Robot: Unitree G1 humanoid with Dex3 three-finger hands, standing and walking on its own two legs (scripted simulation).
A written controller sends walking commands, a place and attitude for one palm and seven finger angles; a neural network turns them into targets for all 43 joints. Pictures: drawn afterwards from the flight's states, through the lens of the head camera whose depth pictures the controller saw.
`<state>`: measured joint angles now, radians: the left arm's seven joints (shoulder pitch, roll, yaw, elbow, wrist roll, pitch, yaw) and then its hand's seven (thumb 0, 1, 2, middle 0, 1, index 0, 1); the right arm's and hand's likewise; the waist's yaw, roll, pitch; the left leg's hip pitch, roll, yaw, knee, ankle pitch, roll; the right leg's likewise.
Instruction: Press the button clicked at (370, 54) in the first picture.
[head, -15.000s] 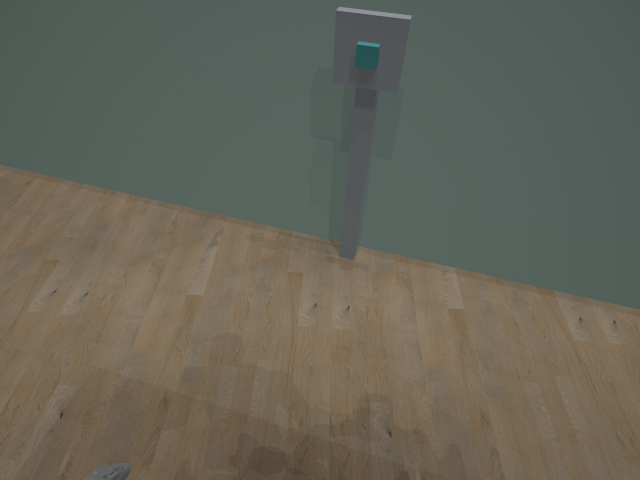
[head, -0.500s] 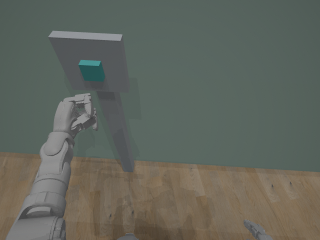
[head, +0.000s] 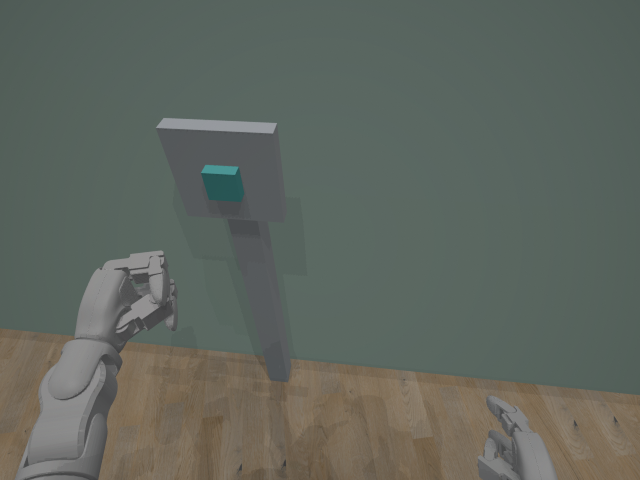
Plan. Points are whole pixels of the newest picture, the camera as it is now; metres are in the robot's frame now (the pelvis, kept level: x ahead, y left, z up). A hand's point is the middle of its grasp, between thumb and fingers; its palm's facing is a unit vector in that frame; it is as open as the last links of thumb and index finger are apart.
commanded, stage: draw the hand back to the body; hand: left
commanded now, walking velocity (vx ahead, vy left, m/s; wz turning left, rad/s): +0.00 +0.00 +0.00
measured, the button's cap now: (224, 182) +0.54 +0.19 +0.09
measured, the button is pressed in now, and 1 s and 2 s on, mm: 0 0 0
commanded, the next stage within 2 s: step back with the hand held close in 0.92 s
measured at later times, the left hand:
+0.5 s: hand (93, 332) +0.22 +0.23 +0.15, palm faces +0.34 -0.88 -0.34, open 3.1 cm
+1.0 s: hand (67, 358) +0.19 +0.24 +0.17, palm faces +0.39 -0.84 -0.37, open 3.1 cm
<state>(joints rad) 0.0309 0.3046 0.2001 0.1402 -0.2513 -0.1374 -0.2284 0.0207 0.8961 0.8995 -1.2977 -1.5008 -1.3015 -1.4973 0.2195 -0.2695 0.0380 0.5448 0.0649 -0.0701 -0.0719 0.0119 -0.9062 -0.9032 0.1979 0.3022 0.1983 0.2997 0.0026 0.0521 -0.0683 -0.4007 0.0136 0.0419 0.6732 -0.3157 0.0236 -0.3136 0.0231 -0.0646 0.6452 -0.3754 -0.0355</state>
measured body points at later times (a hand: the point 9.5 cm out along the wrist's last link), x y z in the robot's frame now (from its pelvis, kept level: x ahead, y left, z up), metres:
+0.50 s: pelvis +0.02 +0.00 +0.02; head +0.00 -0.02 +0.47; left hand +0.20 +0.28 +0.17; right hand +0.21 -0.21 -0.07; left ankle +0.02 +0.10 -0.72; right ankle -0.02 -0.10 -0.72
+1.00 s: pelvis +0.01 +0.00 +0.02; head -0.01 -0.02 +0.47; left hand +0.16 +0.28 +0.19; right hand +0.21 -0.22 -0.06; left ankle +0.02 +0.10 -0.72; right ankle -0.02 -0.10 -0.72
